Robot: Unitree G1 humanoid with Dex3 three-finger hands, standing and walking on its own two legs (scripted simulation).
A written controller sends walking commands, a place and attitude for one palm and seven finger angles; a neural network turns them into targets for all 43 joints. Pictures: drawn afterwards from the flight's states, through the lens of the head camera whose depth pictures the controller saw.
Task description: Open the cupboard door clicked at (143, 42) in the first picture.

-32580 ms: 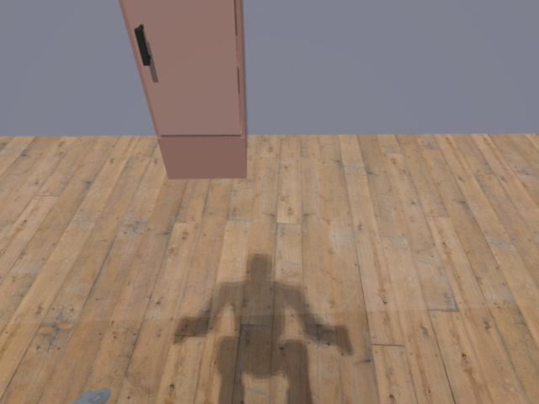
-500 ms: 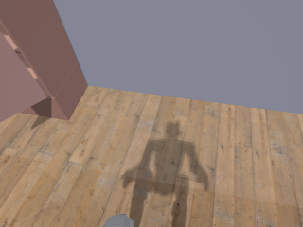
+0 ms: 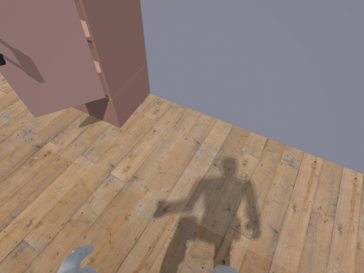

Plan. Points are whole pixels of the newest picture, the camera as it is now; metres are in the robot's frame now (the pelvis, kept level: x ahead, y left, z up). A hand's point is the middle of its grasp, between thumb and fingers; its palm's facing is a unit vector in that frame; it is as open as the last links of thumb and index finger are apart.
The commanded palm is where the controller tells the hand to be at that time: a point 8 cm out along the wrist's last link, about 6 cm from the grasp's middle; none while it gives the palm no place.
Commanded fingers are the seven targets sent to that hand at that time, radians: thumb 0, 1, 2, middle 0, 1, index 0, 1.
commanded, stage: turn to face it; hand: left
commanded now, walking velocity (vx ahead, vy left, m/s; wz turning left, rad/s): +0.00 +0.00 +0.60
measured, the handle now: out of the picture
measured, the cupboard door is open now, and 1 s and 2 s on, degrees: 52 52 52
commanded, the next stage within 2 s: take the last steps up to it in 0.76 s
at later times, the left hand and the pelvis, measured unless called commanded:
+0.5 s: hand out of the picture -0.03 +0.18 -0.18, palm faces +0.36 -0.90 -0.23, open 7.3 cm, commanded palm none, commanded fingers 0.00 0.90 0.90 -0.20 -0.30 -0.20 -0.30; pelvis +0.00 -0.02 -0.01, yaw +20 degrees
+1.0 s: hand out of the picture -0.01 +0.18 -0.17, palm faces +0.45 -0.86 -0.22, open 7.4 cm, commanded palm none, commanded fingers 0.00 0.90 0.90 -0.20 -0.30 -0.20 -0.30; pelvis +0.00 -0.03 -0.01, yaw +27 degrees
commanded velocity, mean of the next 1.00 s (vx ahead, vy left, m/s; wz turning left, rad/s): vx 0.05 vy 0.02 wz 0.38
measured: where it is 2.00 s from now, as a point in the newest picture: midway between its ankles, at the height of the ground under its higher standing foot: (146, 270)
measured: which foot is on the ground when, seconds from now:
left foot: down 0.00-0.10, up 0.12-0.50, down 0.52-1.00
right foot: up 0.00-0.08, down 0.10-0.52, up 0.54-0.98, down 1.00-1.00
